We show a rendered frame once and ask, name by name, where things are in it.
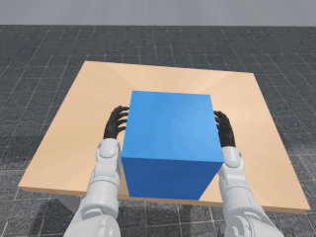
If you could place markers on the right robot forearm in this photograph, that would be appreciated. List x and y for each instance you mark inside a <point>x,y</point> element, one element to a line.
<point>235,191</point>

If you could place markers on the left robot upper arm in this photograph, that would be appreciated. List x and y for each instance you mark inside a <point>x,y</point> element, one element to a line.
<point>99,226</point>

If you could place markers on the table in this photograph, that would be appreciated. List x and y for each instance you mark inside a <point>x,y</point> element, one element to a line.
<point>66,157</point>

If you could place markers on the carton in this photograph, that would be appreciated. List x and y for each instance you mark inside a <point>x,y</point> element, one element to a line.
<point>171,147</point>

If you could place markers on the left robot forearm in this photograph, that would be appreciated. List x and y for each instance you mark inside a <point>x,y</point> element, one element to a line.
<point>103,188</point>

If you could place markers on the left robot hand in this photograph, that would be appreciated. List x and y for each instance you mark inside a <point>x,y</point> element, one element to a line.
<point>112,128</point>

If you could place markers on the right robot upper arm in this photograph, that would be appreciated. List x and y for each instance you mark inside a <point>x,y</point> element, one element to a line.
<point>245,226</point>

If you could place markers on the right robot hand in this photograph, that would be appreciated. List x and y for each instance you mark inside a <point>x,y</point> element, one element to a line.
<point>225,131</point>

